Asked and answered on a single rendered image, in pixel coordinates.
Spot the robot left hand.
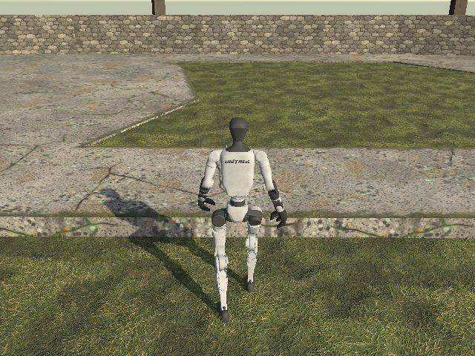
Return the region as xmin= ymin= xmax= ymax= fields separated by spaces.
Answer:
xmin=198 ymin=198 xmax=215 ymax=211

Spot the robot left upper arm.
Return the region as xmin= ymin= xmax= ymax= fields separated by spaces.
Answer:
xmin=202 ymin=149 xmax=223 ymax=189

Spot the right robot forearm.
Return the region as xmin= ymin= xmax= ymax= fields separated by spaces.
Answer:
xmin=268 ymin=180 xmax=284 ymax=212

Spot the robot right hand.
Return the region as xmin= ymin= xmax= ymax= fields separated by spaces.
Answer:
xmin=270 ymin=209 xmax=287 ymax=228

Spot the robot right foot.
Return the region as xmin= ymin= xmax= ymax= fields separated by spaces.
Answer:
xmin=245 ymin=275 xmax=255 ymax=292

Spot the robot right upper arm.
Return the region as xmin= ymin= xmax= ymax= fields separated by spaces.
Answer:
xmin=253 ymin=149 xmax=275 ymax=191

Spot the robot left shin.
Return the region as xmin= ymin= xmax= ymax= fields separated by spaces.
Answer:
xmin=214 ymin=257 xmax=228 ymax=311

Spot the left robot forearm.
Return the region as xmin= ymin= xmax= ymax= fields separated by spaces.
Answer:
xmin=198 ymin=178 xmax=210 ymax=202

